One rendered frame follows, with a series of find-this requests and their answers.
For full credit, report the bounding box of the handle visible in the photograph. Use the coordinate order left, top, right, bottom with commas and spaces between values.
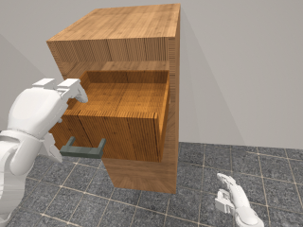
60, 136, 106, 159

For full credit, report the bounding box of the right robot forearm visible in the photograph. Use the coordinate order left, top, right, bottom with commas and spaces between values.
234, 206, 264, 227

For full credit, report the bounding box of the cabinet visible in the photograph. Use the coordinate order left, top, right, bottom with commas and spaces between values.
46, 3, 181, 194

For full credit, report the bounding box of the robot left hand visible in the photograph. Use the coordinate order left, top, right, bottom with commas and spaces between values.
7, 79, 88, 164

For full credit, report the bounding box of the drawer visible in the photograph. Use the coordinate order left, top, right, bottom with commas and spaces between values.
48, 70, 170, 163

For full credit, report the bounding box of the left robot forearm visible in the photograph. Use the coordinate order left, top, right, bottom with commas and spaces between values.
0, 130, 43, 227

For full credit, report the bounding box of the robot right hand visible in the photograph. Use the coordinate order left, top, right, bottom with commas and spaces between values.
215, 173, 251, 216

